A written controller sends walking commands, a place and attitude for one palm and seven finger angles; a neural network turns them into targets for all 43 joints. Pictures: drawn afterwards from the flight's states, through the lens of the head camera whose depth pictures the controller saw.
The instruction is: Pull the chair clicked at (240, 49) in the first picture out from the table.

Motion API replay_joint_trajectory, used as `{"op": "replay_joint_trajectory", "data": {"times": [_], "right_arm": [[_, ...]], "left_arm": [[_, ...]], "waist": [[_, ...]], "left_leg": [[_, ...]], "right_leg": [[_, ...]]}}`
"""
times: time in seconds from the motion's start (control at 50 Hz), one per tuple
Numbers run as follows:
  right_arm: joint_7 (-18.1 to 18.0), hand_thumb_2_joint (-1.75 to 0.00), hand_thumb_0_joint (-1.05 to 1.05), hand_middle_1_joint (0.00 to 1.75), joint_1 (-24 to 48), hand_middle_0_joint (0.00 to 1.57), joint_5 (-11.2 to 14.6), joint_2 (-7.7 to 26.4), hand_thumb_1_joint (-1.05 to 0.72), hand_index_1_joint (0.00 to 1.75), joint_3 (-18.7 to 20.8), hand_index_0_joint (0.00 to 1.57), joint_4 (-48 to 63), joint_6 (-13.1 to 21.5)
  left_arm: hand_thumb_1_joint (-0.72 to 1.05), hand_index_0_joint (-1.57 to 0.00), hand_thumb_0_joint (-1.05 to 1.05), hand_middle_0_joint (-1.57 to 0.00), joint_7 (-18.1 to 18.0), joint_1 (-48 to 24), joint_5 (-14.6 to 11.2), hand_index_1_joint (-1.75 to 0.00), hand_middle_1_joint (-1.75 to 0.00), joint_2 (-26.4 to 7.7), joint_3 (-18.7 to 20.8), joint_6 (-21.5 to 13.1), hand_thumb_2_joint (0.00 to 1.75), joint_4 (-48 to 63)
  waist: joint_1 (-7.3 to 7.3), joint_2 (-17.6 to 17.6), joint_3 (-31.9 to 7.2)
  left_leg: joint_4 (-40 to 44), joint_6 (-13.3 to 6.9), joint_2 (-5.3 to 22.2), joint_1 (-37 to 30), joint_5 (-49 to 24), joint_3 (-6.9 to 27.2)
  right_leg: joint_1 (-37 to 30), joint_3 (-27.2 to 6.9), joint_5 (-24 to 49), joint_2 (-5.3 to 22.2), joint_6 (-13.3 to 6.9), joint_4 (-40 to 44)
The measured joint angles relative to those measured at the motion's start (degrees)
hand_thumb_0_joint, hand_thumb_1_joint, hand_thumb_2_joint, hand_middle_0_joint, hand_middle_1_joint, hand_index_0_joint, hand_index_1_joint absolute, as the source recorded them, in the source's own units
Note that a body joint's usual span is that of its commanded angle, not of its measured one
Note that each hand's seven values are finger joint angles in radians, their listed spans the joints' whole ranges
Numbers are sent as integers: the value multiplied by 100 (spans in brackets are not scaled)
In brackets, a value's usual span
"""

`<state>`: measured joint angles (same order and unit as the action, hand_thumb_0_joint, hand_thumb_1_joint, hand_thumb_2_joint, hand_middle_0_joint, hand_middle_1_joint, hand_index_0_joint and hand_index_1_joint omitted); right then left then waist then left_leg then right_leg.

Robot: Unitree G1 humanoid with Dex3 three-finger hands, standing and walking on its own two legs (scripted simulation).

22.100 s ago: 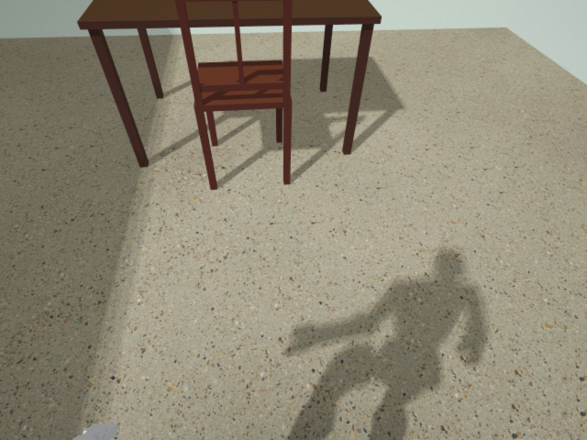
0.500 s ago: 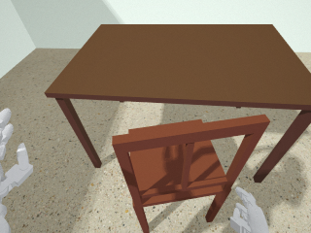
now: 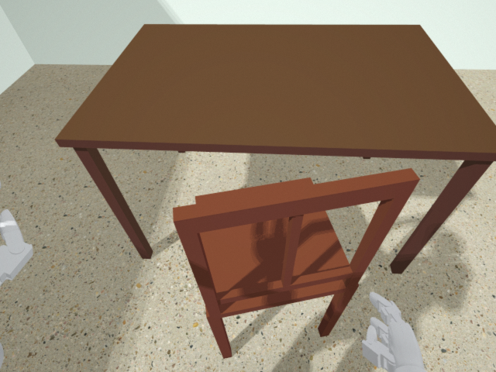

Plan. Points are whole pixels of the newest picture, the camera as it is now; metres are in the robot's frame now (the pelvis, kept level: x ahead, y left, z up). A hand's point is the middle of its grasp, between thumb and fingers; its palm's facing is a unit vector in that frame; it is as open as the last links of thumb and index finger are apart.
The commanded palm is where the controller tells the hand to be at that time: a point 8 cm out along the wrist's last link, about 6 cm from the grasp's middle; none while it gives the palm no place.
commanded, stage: step back with the hand held close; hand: left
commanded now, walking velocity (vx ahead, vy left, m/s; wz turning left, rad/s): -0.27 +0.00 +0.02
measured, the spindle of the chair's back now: (290, 252) +0.36 -0.04 -0.07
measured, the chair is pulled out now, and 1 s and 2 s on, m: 0.11 0.11 0.11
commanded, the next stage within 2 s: none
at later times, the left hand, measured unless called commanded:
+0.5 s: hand (19, 307) +0.15 +0.27 +0.15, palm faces +0.46 -0.74 -0.48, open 7.4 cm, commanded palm +0.09 +0.30 +0.18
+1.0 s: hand (18, 311) +0.14 +0.26 +0.16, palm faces +0.43 -0.74 -0.52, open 7.4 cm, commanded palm +0.07 +0.30 +0.18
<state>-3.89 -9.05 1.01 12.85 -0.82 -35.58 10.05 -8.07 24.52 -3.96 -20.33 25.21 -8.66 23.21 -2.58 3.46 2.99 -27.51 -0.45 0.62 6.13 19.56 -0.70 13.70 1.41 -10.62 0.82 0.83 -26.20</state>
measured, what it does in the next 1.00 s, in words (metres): shifts its weight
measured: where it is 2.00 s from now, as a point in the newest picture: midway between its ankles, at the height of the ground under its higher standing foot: outside the picture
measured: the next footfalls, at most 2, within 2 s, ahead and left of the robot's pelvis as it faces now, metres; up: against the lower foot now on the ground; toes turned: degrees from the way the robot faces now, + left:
right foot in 1.92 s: -0.05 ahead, -0.14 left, +0.00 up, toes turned -2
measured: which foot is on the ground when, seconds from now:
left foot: down 0.00-1.00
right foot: down 0.00-1.00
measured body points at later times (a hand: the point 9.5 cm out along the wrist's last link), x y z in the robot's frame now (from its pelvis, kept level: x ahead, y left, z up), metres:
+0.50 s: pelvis -0.05 +0.00 -0.01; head -0.03 -0.02 +0.44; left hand +0.12 +0.30 +0.18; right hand +0.14 -0.24 -0.10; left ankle -0.05 +0.11 -0.74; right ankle +0.04 -0.13 -0.74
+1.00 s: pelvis -0.07 +0.00 -0.02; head -0.02 -0.01 +0.43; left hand +0.11 +0.30 +0.19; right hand +0.11 -0.25 -0.10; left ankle -0.05 +0.11 -0.74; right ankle +0.04 -0.13 -0.74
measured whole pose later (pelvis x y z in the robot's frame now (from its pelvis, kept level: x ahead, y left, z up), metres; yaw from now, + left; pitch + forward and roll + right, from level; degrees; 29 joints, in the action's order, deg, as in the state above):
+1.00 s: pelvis -0.07 +0.00 -0.02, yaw +0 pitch +2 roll +0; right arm -4.1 -9.9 1.2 12.5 2.0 -33.6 6.5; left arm -9.8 32.0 -2.1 -23.3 26.3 -11.6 31.1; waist 0.4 0.8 3.1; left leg -37.4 -0.7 -0.2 21.5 17.9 -0.7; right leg 27.1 1.3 -6.9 1.8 0.7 -32.0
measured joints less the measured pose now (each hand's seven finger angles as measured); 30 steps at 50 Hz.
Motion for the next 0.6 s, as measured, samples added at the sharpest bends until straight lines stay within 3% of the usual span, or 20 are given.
{"op": "replay_joint_trajectory", "data": {"times": [0.16,0.3,0.48,0.6], "right_arm": [[13,-90,1,30,33,21,-8,45,-90,30,186,20,194,-378],[-87,-90,1,30,-63,20,45,-17,-90,30,237,20,166,-504],[-131,-90,1,30,-97,20,50,47,-90,30,172,20,143,-436],[-132,-90,1,30,-197,20,42,57,-90,30,138,20,228,-354]], "left_arm": [[89,-21,1,-21,122,762,68,-30,-30,-14,-317,32,90,324],[88,-22,1,-22,-1,945,33,-31,-30,-267,-55,-10,90,498],[88,-22,1,-21,-160,719,87,-30,-30,13,-172,49,90,293],[88,-22,1,-22,-189,672,165,-31,-30,-54,-211,5,90,354]], "waist": [[290,30,40],[228,-59,28],[166,-10,-139],[209,-92,-161]], "left_leg": [[28,-52,-100,278,-130,-108],[-210,-33,-120,557,-150,-71],[-511,-31,-96,924,-190,-25],[-632,-45,-92,1125,-229,15]], "right_leg": [[327,-120,131,85,60,-17],[570,-88,156,115,34,-215],[805,-40,315,101,10,-265],[931,5,404,105,8,-263]]}}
